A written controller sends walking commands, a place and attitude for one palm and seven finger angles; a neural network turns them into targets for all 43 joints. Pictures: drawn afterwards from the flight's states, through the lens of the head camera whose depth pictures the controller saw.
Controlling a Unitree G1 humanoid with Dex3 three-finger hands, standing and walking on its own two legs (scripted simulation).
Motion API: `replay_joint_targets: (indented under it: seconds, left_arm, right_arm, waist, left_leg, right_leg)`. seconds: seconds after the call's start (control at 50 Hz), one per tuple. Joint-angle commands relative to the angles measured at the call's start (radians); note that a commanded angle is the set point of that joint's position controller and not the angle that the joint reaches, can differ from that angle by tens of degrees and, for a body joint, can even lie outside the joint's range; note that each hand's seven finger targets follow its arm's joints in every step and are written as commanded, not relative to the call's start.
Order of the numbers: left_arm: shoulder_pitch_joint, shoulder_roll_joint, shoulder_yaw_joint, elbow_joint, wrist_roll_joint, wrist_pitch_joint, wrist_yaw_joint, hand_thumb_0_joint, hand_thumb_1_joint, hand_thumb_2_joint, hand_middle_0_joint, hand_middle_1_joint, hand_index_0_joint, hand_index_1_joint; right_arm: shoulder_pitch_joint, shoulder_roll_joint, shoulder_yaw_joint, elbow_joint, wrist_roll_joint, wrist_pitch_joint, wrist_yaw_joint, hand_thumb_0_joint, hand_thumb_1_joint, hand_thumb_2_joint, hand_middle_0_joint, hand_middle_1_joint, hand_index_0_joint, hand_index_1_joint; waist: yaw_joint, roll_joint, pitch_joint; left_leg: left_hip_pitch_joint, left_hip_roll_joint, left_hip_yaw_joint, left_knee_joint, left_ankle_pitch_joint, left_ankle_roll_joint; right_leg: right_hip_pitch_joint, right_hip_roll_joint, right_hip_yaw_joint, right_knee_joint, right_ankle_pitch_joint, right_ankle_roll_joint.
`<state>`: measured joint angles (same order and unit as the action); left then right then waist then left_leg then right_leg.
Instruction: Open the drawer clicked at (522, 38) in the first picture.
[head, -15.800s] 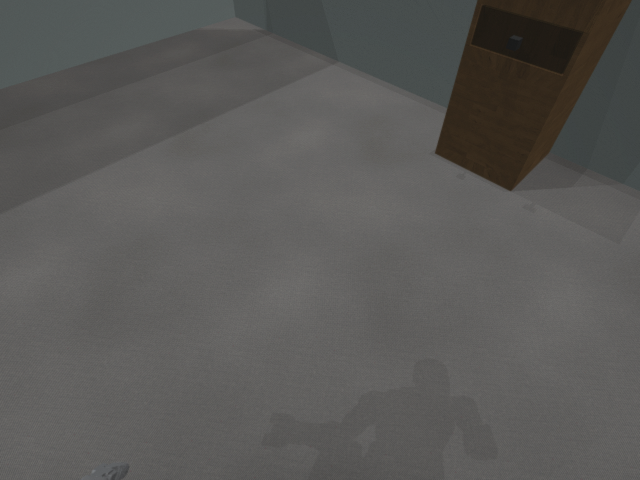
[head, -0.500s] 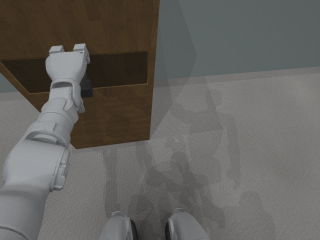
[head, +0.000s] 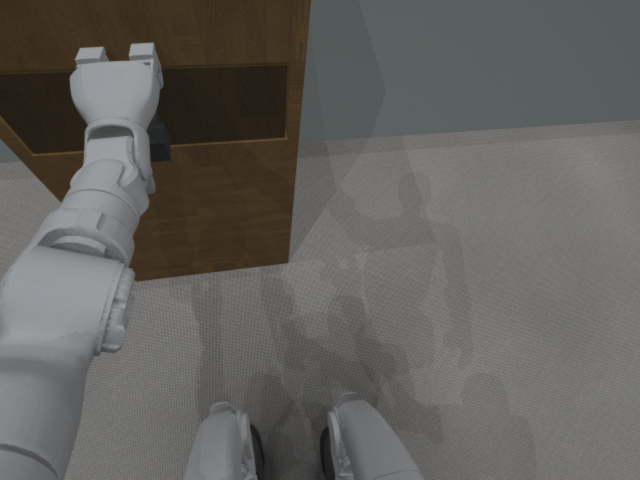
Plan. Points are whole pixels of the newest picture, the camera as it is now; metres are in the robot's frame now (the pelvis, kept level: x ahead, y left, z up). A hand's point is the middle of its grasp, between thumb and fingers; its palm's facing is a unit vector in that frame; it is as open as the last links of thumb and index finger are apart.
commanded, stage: lower the fingers behind the handle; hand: left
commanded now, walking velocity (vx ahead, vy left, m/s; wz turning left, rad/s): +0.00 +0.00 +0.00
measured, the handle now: (153, 131) +0.60 +0.16 -0.01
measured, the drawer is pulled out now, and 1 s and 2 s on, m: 0.00 0.00 0.00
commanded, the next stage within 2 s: lift the fingers back up to retry in 0.96 s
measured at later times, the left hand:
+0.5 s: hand (132, 131) +0.56 +0.17 +0.03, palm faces +0.04 +0.03 -1.00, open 13.8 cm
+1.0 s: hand (130, 149) +0.56 +0.18 +0.00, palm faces +0.00 +0.01 -1.00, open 13.5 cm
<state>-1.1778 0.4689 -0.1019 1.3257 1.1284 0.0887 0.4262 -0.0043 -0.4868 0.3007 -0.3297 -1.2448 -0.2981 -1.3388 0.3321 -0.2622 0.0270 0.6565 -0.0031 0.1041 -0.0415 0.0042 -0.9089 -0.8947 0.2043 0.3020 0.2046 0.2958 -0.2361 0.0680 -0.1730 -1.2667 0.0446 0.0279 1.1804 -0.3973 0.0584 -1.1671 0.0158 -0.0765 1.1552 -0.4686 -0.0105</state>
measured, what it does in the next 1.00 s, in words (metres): stands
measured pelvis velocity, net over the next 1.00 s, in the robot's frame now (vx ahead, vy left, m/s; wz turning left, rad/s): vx -0.03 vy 0.00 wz -0.05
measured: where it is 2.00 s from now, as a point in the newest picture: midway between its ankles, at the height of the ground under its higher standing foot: outside the picture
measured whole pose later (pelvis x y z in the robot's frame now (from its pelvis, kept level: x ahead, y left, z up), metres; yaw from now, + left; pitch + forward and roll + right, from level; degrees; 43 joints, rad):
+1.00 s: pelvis -0.03 +0.00 -0.05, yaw -3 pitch +31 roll -5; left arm -1.25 0.59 -0.12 1.30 1.11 0.13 0.32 0.00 -0.49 0.30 -0.34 -1.23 -0.30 -1.38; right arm 0.32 -0.25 0.07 0.66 0.01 0.05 -0.05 0.00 -0.91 -0.89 0.21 0.30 0.21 0.30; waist -0.24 0.07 -0.17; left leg -1.50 0.01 -0.02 1.38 -0.42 0.05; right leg -1.40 0.04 -0.08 1.34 -0.48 -0.01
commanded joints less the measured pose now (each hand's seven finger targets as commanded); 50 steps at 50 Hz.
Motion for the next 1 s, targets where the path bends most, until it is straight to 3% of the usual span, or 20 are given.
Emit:
replay_joint_targets:
  seconds: [0.0,0.08,0.16,0.28,0.32,0.46,0.5,0.58,0.62,0.66,0.74,0.84,0.88,0.98]
  left_arm:
    - [-0.31,0.303,0.041,-0.004,0.012,0.068,-0.068,0.0,-0.5,0.3,-0.3,-1.2,-0.3,-1.2]
    - [-0.351,0.285,0.02,-0.02,0.011,0.064,-0.082,0.0,-0.5,0.3,-0.3,-1.2,-0.3,-1.2]
    - [-0.337,0.308,0.022,-0.011,0.015,0.063,-0.097,0.0,-0.5,0.3,-0.3,-1.2,-0.3,-1.2]
    - [-0.383,0.296,-0.007,-0.03,0.01,0.071,-0.116,0.0,-0.5,0.3,-0.3,-1.2,-0.3,-1.2]
    - [-0.351,0.322,0.01,-0.017,0.009,0.073,-0.122,0.0,-0.5,0.3,-0.3,-1.2,-0.3,-1.2]
    - [-0.343,0.323,-0.009,-0.034,0.003,0.072,-0.15,0.0,-0.5,0.3,-0.3,-1.2,-0.3,-1.2]
    - [-0.358,0.307,-0.009,-0.048,-0.007,0.047,-0.163,0.0,-0.5,0.3,-0.3,-1.2,-0.3,-1.2]
    - [-0.378,0.321,0.02,-0.103,-0.023,-0.088,-0.168,0.0,-0.5,0.3,-0.3,-1.2,-0.3,-1.2]
    - [-0.355,0.311,0.008,-0.078,0.019,-0.076,-0.135,0.0,-0.5,0.3,-0.3,-1.2,-0.3,-1.2]
    - [-0.35,0.323,0.031,-0.071,0.029,-0.049,-0.105,0.0,-0.5,0.3,-0.3,-1.2,-0.3,-1.2]
    - [-0.399,0.316,0.016,-0.084,0.014,0.029,-0.078,0.0,-0.5,0.3,-0.3,-1.2,-0.3,-1.2]
    - [-0.425,0.321,-0.001,-0.073,0.004,0.098,-0.106,0.0,-0.5,0.3,-0.3,-1.2,-0.3,-1.2]
    - [-0.414,0.34,0.004,-0.053,0.0,0.101,-0.13,0.0,-0.5,0.3,-0.3,-1.2,-0.3,-1.2]
    - [-0.375,0.322,-0.001,-0.075,-0.005,0.029,-0.175,0.0,-0.5,0.3,-0.3,-1.2,-0.3,-1.2]
  right_arm:
    - [0.163,-0.192,-0.06,-0.047,-0.003,-0.015,-0.024,0.0,-0.9,-0.9,0.2,0.3,0.2,0.3]
    - [0.153,-0.191,-0.06,-0.052,-0.001,-0.028,-0.03,0.0,-0.9,-0.9,0.2,0.3,0.2,0.3]
    - [0.144,-0.2,-0.052,-0.059,0.003,-0.035,-0.035,0.0,-0.9,-0.9,0.2,0.3,0.2,0.3]
    - [0.128,-0.202,-0.048,-0.055,0.008,-0.045,-0.043,0.0,-0.9,-0.9,0.2,0.3,0.2,0.3]
    - [0.123,-0.208,-0.042,-0.059,0.01,-0.044,-0.045,0.0,-0.9,-0.9,0.2,0.3,0.2,0.3]
    - [0.099,-0.207,-0.034,-0.062,0.019,-0.048,-0.055,0.0,-0.9,-0.9,0.2,0.3,0.2,0.3]
    - [0.108,-0.206,-0.038,-0.059,0.016,-0.058,-0.056,0.0,-0.9,-0.9,0.2,0.3,0.2,0.3]
    - [0.164,-0.199,-0.049,-0.041,0.003,-0.097,-0.048,0.0,-0.9,-0.9,0.2,0.3,0.2,0.3]
    - [0.175,-0.203,-0.051,-0.037,0.001,-0.098,-0.039,0.0,-0.9,-0.9,0.2,0.3,0.2,0.3]
    - [0.186,-0.208,-0.053,-0.035,-0.004,-0.091,-0.032,0.0,-0.9,-0.9,0.2,0.3,0.2,0.3]
    - [0.193,-0.209,-0.047,-0.023,0.0,-0.076,-0.023,0.0,-0.9,-0.9,0.2,0.3,0.2,0.3]
    - [0.188,-0.205,-0.035,-0.018,0.008,-0.057,-0.027,0.0,-0.9,-0.9,0.2,0.3,0.2,0.3]
    - [0.186,-0.2,-0.029,-0.017,0.011,-0.054,-0.032,0.0,-0.9,-0.9,0.2,0.3,0.2,0.3]
    - [0.186,-0.183,-0.032,-0.024,0.009,-0.067,-0.037,0.0,-0.9,-0.9,0.2,0.3,0.2,0.3]
  waist:
    - [-0.038,-0.025,-0.313]
    - [-0.056,-0.014,-0.306]
    - [-0.049,-0.01,-0.316]
    - [-0.066,0.012,-0.312]
    - [-0.052,0.01,-0.327]
    - [-0.055,-0.006,-0.321]
    - [-0.066,0.003,-0.313]
    - [-0.083,0.035,-0.348]
    - [-0.069,0.07,-0.365]
    - [-0.057,0.075,-0.374]
    - [-0.058,0.111,-0.403]
    - [-0.067,0.092,-0.406]
    - [-0.073,0.063,-0.383]
    - [-0.073,0.037,-0.337]
  left_leg:
    - [0.276,-0.047,-0.059,-0.126,-0.094,0.011]
    - [0.258,-0.043,-0.07,-0.115,-0.136,0.013]
    - [0.232,-0.043,-0.082,-0.102,-0.175,0.012]
    - [0.223,-0.04,-0.106,-0.097,-0.227,0.011]
    - [0.212,-0.042,-0.107,-0.088,-0.234,0.011]
    - [0.172,-0.046,-0.108,-0.069,-0.249,0.013]
    - [0.174,-0.037,-0.127,-0.059,-0.267,0.013]
    - [0.13,-0.022,-0.144,0.017,-0.271,0.012]
    - [0.162,-0.017,-0.163,0.018,-0.273,0.005]
    - [0.184,-0.014,-0.18,0.01,-0.273,-0.002]
    - [0.22,-0.019,-0.175,-0.009,-0.257,-0.004]
    - [0.215,-0.028,-0.147,-0.019,-0.24,0.002]
    - [0.185,-0.03,-0.131,-0.015,-0.229,0.006]
    - [0.13,-0.033,-0.102,0.003,-0.209,0.013]
  right_leg:
    - [0.073,0.042,0.029,-0.191,-0.043,-0.009]
    - [0.018,0.04,0.024,-0.165,-0.079,-0.009]
    - [-0.012,0.04,0.021,-0.139,-0.12,-0.012]
    - [-0.083,0.038,0.015,-0.104,-0.155,-0.014]
    - [-0.078,0.038,0.016,-0.096,-0.169,-0.015]
    - [-0.095,0.037,0.021,-0.079,-0.191,-0.014]
    - [-0.141,0.038,0.016,-0.058,-0.185,-0.015]
    - [-0.222,0.036,0.021,0.004,-0.161,-0.015]
    - [-0.259,0.037,0.015,0.02,-0.152,-0.019]
    - [-0.273,0.038,0.007,0.027,-0.142,-0.022]
    - [-0.242,0.039,0.006,0.008,-0.127,-0.022]
    - [-0.168,0.042,0.009,-0.029,-0.126,-0.016]
    - [-0.136,0.046,0.016,-0.043,-0.13,-0.015]
    - [-0.103,0.048,0.028,-0.06,-0.131,-0.012]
